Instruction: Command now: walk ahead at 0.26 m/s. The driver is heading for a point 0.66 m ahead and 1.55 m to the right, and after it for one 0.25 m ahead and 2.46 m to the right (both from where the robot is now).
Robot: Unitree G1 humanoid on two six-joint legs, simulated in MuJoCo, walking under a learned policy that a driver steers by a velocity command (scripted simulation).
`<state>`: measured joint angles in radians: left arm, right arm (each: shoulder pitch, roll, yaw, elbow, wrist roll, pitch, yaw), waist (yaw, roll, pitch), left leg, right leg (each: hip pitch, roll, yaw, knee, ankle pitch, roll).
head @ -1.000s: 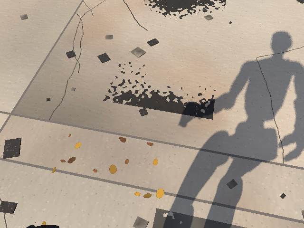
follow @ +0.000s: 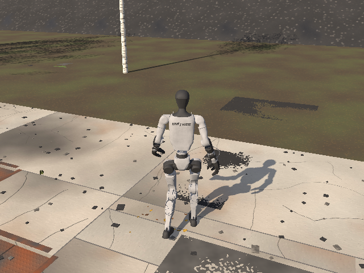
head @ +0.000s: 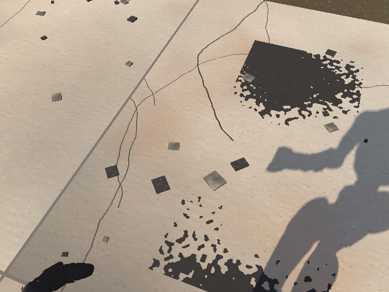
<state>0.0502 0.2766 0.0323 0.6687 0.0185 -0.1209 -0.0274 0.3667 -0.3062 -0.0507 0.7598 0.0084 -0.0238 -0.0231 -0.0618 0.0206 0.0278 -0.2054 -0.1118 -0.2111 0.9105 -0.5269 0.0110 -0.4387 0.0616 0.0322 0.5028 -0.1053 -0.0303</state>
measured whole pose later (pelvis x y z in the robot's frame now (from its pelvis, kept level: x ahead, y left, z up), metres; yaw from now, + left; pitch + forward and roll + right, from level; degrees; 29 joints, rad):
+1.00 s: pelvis +0.07 -0.03 +0.02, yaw -32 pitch +2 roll +2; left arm 0.19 0.30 0.06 0.63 -0.01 0.03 0.02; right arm 0.14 -0.34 -0.09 0.71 -0.01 0.02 -0.04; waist 0.00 0.04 0.06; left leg -0.54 0.00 -0.04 1.09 -0.39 -0.08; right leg -0.27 0.05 0.09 0.45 -0.21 -0.05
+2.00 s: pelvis +0.13 -0.25 +0.02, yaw -67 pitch +2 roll +1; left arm 0.34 0.28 0.04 0.65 -0.01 -0.05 -0.02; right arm 0.18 -0.33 -0.06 0.69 -0.01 -0.10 0.01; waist 0.03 0.04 0.04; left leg -0.63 0.10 -0.04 1.04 -0.19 -0.03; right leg -0.19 0.08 0.06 0.38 -0.21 -0.09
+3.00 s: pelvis +0.27 -0.78 +0.02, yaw -67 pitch +0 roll -2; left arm 0.28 0.27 0.06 0.78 0.01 -0.10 -0.01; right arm 0.24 -0.34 -0.07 0.71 0.03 -0.02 0.00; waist 0.03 0.06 0.03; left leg -0.61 0.08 -0.06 1.07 -0.24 -0.02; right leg -0.13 0.03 -0.10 0.31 -0.19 -0.03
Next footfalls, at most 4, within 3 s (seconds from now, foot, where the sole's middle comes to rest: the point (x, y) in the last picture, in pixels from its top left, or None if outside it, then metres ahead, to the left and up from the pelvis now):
0.38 left None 0.18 0.11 -0.76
0.80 right None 0.08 -0.13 -0.76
1.30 left None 0.21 0.04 -0.76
1.78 right None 0.08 -0.30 -0.76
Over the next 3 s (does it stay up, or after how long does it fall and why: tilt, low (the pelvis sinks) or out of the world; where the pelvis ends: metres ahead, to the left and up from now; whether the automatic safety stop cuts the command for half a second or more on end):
stays up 0.27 -0.78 0.02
